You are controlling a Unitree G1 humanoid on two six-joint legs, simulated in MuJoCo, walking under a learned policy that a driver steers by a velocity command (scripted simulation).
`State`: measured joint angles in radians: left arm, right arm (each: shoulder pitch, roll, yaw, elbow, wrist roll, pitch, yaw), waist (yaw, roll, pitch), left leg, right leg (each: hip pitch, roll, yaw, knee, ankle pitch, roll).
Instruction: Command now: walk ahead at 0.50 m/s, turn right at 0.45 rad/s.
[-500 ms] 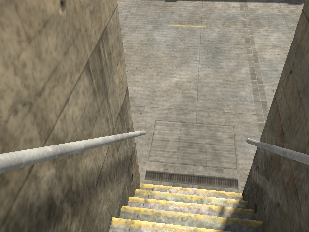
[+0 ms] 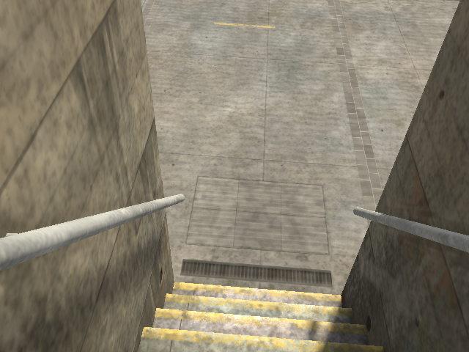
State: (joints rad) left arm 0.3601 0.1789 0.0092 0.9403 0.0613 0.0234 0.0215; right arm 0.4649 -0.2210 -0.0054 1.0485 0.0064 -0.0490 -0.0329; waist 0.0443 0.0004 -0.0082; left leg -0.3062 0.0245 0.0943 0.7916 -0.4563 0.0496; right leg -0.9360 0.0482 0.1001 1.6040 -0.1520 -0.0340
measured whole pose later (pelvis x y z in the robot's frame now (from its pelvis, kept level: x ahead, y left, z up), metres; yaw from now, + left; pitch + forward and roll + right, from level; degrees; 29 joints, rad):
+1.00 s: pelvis +0.42 -0.05 -0.45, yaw -8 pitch +0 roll -3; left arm 0.26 0.21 0.02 0.92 0.07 -0.02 0.05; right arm 0.41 -0.22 -0.03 0.97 0.01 -0.03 0.01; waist -0.02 -0.02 -0.01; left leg -0.33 -0.10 -0.08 0.69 -0.34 0.12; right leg -0.83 0.00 0.00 2.02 -0.64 -0.08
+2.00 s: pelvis +0.64 +0.01 -0.67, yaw +0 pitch -2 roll -1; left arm 0.33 0.25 0.01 0.91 0.00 0.05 -0.02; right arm 0.37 -0.17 0.04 0.93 0.02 0.01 -0.02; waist -0.02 -0.06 -0.02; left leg -0.26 0.01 -0.01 0.62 -0.32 0.00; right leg -0.24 -0.03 -0.01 0.58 -0.30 0.02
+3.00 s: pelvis +0.68 -0.01 -0.66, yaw -1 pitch -1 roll -1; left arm 0.30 0.16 -0.02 1.01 0.03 0.02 -0.02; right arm 0.32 -0.18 0.04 1.07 -0.01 0.01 -0.01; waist 0.00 0.02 0.01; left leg -0.15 0.06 -0.01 0.45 -0.29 -0.03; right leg -0.12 0.01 0.00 0.37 -0.24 0.01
